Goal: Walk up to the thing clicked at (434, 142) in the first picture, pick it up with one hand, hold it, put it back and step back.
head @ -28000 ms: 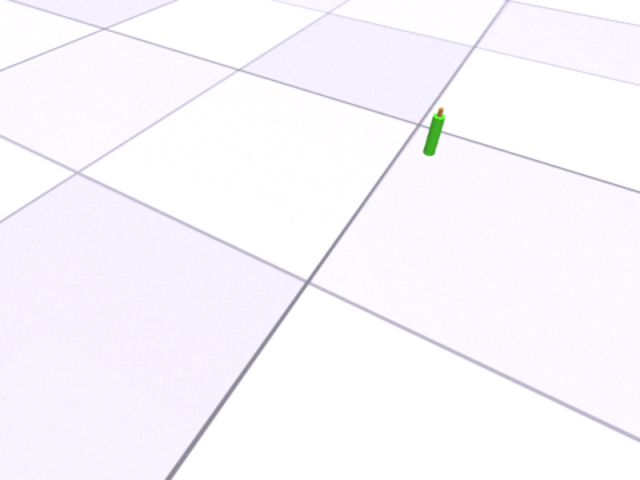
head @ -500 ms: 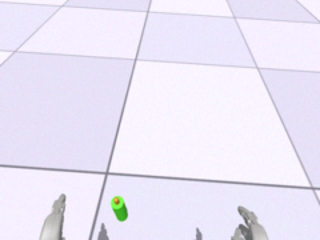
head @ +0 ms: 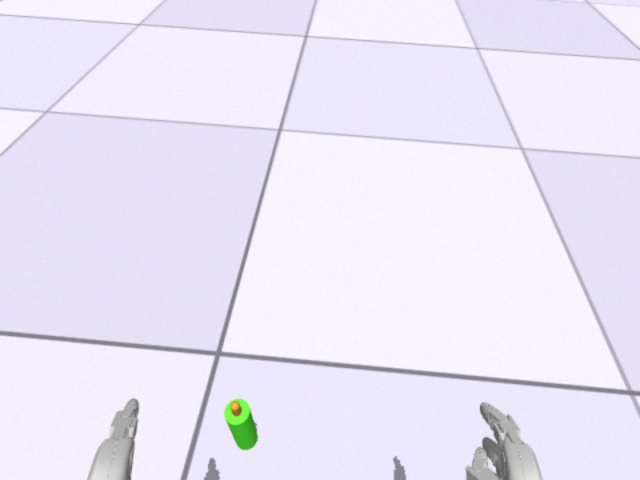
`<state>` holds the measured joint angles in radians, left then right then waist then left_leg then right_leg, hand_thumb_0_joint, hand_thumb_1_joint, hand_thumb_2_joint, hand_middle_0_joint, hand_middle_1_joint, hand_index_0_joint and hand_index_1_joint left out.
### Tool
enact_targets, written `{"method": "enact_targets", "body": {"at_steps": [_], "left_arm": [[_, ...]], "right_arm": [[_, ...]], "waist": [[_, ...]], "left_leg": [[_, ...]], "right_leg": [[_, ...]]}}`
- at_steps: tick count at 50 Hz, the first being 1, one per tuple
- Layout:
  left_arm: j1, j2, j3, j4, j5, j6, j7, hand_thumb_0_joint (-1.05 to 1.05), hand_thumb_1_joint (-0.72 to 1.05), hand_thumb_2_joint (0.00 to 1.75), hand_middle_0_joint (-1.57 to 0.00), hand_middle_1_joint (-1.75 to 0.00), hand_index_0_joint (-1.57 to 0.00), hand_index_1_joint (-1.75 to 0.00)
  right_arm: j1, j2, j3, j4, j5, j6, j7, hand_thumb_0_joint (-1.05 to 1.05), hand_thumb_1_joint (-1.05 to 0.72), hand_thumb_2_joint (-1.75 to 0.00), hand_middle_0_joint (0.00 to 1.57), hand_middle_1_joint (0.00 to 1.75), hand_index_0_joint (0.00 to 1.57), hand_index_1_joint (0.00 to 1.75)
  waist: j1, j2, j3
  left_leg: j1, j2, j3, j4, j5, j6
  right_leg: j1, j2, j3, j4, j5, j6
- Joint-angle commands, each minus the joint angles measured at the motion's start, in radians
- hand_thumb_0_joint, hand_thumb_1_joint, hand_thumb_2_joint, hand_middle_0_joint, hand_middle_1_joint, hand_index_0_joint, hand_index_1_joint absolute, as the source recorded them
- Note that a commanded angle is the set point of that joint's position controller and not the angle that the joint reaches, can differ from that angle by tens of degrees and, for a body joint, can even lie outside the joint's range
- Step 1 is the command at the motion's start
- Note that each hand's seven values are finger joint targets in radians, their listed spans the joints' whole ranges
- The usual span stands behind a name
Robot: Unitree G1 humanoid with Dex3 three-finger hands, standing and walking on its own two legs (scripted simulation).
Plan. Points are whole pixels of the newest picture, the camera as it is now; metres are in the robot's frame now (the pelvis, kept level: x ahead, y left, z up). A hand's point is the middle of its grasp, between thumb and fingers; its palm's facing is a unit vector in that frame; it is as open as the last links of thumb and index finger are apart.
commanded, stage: home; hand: left
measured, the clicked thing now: (241, 423) +0.39 +0.18 -0.59
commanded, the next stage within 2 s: stand in 1.28 s
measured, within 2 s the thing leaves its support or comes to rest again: neither
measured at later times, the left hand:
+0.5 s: hand out of the picture +0.16 +0.18 -0.06, palm faces +0.10 -0.95 -0.28, open 17.4 cm
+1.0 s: hand (164, 479) +0.17 +0.18 -0.06, palm faces +0.10 -0.96 -0.28, open 17.5 cm
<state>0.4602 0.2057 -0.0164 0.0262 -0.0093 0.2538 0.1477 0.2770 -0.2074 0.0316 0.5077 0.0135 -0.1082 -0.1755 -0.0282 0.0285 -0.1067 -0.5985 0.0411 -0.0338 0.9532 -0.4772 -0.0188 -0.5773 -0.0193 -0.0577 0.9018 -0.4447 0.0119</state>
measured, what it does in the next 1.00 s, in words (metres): stands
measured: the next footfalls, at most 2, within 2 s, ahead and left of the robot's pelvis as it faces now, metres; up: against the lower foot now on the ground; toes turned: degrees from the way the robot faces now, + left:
none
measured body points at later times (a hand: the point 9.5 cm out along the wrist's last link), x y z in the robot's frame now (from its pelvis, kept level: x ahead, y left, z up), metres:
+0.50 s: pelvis -0.01 +0.00 +0.00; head +0.01 +0.00 +0.45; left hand +0.15 +0.23 -0.04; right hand +0.15 -0.24 -0.07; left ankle +0.00 +0.13 -0.69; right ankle +0.01 -0.13 -0.69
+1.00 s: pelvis +0.00 +0.00 +0.00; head +0.02 +0.01 +0.45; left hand +0.16 +0.23 -0.04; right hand +0.15 -0.24 -0.07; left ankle +0.00 +0.13 -0.69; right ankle +0.01 -0.13 -0.69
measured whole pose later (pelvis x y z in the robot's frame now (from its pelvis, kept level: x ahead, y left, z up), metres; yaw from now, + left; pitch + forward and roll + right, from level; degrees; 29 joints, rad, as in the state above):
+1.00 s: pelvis +0.00 +0.00 +0.00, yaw +0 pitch +7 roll -2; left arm 0.45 0.20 -0.01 0.05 -0.01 0.24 0.14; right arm 0.28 -0.20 0.03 0.53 0.01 -0.14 -0.18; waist -0.02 0.02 -0.10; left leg -0.58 0.04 -0.03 0.94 -0.47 -0.02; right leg -0.57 -0.02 -0.05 0.89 -0.43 0.01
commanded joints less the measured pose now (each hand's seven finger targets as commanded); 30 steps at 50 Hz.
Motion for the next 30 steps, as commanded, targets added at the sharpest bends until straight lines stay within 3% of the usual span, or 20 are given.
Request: {"method": "enact_targets", "body": {"at_steps": [1, 3, 6, 11, 13, 15, 21, 23, 30], "left_arm": [[-0.013, 0.098, 0.065, -0.175, 0.006, -0.047, 0.007, 0.0, -0.52, 0.07, -0.05, -0.06, -0.05, -0.06], [-0.027, 0.087, 0.053, -0.167, 0.006, -0.045, 0.005, 0.0, -0.54, 0.06, -0.05, -0.06, -0.05, -0.06], [-0.043, 0.097, 0.059, -0.173, 0.006, -0.05, 0.004, 0.0, -0.53, 0.07, -0.05, -0.06, -0.05, -0.06], [-0.04, 0.094, 0.056, -0.179, 0.006, -0.051, 0.004, 0.0, -0.53, 0.07, -0.05, -0.06, -0.05, -0.06], [-0.055, 0.086, 0.05, -0.166, 0.008, -0.053, 0.004, 0.0, -0.54, 0.07, -0.05, -0.06, -0.05, -0.06], [-0.036, 0.093, 0.061, -0.158, 0.009, -0.055, 0.004, 0.0, -0.53, 0.07, -0.05, -0.06, -0.05, -0.06], [-0.057, 0.093, 0.059, -0.161, 0.008, -0.06, 0.003, 0.0, -0.53, 0.07, -0.05, -0.06, -0.05, -0.06], [-0.044, 0.094, 0.057, -0.16, 0.008, -0.06, 0.002, 0.0, -0.55, 0.06, -0.05, -0.06, -0.05, -0.06], [-0.053, 0.093, 0.061, -0.165, 0.008, -0.068, 0.002, 0.0, -0.55, 0.06, -0.05, -0.06, -0.05, -0.06]], "right_arm": [[-0.069, -0.115, -0.053, -0.153, -0.002, -0.057, -0.007, 0.0, -0.9, -0.9, 0.2, 0.3, 0.2, 0.3], [-0.071, -0.117, -0.055, -0.155, -0.001, -0.061, -0.008, 0.0, -0.9, -0.9, 0.2, 0.3, 0.2, 0.3], [-0.076, -0.118, -0.053, -0.15, 0.0, -0.063, -0.005, 0.0, -0.9, -0.9, 0.2, 0.3, 0.2, 0.3], [-0.07, -0.115, -0.054, -0.149, -0.002, -0.071, -0.008, 0.0, -0.9, -0.9, 0.2, 0.3, 0.2, 0.3], [-0.073, -0.118, -0.054, -0.145, -0.002, -0.075, -0.008, 0.0, -0.9, -0.9, 0.2, 0.3, 0.2, 0.3], [-0.072, -0.116, -0.056, -0.146, -0.004, -0.076, -0.011, 0.0, -0.9, -0.9, 0.2, 0.3, 0.2, 0.3], [-0.074, -0.119, -0.055, -0.143, -0.002, -0.082, -0.008, 0.0, -0.9, -0.9, 0.2, 0.3, 0.2, 0.3], [-0.069, -0.118, -0.054, -0.14, -0.003, -0.082, -0.009, 0.0, -0.9, -0.9, 0.2, 0.3, 0.2, 0.3], [-0.078, -0.115, -0.053, -0.138, -0.004, -0.086, -0.011, 0.0, -0.9, -0.9, 0.2, 0.3, 0.2, 0.3]], "waist": [[0.009, 0.0, -0.101], [-0.003, -0.015, -0.086], [0.006, 0.013, -0.049], [0.005, 0.014, -0.078], [0.0, 0.007, -0.047], [0.005, -0.011, -0.084], [0.0, -0.006, -0.062], [0.005, 0.001, -0.066], [0.005, -0.012, -0.056]], "left_leg": [[0.056, -0.038, 0.036, -0.146, 0.26, 0.022], [0.058, -0.034, 0.03, -0.158, 0.236, 0.022], [0.043, -0.033, 0.027, -0.183, 0.169, 0.021], [0.055, -0.034, 0.03, -0.179, 0.18, 0.022], [0.047, -0.029, 0.023, -0.193, 0.139, 0.021], [0.052, -0.034, 0.03, -0.176, 0.175, 0.024], [0.045, -0.031, 0.024, -0.196, 0.108, 0.024], [0.046, -0.033, 0.027, -0.187, 0.153, 0.023], [0.045, -0.036, 0.035, -0.181, 0.144, 0.024]], "right_leg": [[0.093, 0.027, -0.001, -0.156, 0.24, -0.013], [0.078, 0.031, -0.006, -0.156, 0.213, -0.013], [0.06, 0.032, -0.01, -0.164, 0.144, -0.018], [0.069, 0.031, -0.007, -0.165, 0.159, -0.017], [0.051, 0.035, -0.013, -0.164, 0.119, -0.018], [0.077, 0.031, -0.008, -0.169, 0.153, -0.015], [0.047, 0.034, -0.009, -0.173, 0.088, -0.018], [0.062, 0.032, -0.008, -0.167, 0.129, -0.019], [0.06, 0.028, -0.003, -0.181, 0.123, -0.016]]}}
